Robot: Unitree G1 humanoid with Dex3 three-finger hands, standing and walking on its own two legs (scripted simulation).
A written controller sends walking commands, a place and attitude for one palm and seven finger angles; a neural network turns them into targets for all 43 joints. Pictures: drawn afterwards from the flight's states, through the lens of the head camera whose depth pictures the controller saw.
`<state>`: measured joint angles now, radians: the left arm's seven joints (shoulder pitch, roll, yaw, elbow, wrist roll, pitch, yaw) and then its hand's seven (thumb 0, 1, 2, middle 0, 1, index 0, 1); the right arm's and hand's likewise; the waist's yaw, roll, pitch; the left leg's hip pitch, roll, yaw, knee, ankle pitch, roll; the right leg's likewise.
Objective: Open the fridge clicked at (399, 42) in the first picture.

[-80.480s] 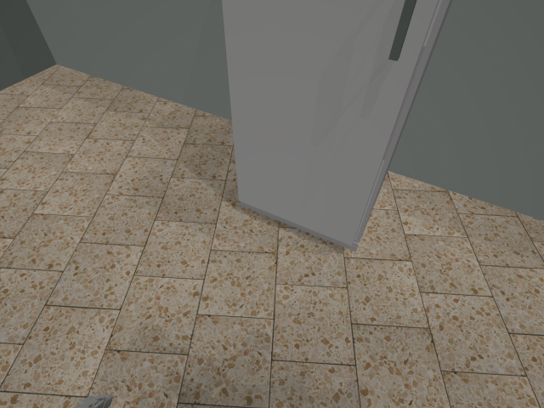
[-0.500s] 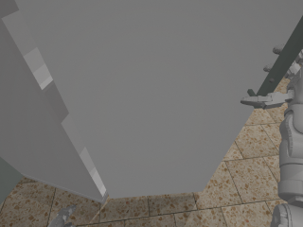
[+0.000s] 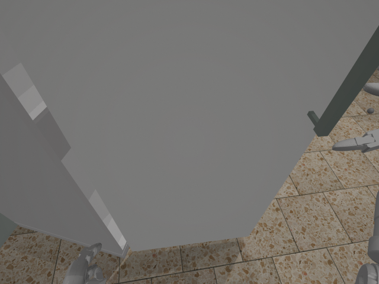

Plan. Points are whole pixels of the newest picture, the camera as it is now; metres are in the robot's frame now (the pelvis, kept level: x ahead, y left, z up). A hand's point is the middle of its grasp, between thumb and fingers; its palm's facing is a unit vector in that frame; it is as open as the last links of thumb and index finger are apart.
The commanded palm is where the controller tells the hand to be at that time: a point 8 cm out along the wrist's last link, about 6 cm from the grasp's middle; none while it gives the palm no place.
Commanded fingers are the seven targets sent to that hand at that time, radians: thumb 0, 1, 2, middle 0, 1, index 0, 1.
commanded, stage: slip the hand off the handle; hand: right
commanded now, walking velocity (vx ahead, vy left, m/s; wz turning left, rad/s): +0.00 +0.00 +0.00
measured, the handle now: (348, 72) +0.42 -0.23 +0.27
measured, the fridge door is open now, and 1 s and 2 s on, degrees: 68 68 68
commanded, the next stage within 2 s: draw the hand back to the body in 1.04 s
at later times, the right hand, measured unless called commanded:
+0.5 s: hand out of the picture +0.36 -0.30 +0.23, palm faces +0.30 +0.94 -0.18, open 14.7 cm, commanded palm +0.30 -0.35 +0.23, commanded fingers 0.00 0.55 -0.20 0.25 1.15 0.25 1.15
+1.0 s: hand out of the picture +0.26 -0.31 +0.22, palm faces +0.35 +0.92 -0.18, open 14.7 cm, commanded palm +0.21 -0.35 +0.23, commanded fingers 0.00 0.55 -0.20 0.25 1.15 0.25 1.15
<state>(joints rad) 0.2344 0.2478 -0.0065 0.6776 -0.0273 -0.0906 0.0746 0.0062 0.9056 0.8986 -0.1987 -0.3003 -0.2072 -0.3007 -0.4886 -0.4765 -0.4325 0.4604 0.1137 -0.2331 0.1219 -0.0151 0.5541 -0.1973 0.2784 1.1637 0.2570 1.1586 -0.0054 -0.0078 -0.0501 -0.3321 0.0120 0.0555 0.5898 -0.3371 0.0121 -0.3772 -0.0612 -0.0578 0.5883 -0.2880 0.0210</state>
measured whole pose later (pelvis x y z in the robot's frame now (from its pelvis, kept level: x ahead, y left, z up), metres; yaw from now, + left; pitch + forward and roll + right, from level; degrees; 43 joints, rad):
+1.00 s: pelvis -0.01 -0.01 +0.00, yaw -1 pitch +1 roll +1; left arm 0.18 0.24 -0.05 0.65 -0.04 -0.16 0.12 0.01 0.90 0.90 -0.20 -0.30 -0.21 -0.30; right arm -0.12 -0.46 -0.51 0.08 0.26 -0.15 0.24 -0.01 0.56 -0.20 0.26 1.15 0.26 1.16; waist -0.06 -0.02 -0.06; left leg -0.26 0.02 0.07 0.58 -0.33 0.00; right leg -0.32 -0.05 -0.04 0.60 -0.29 0.01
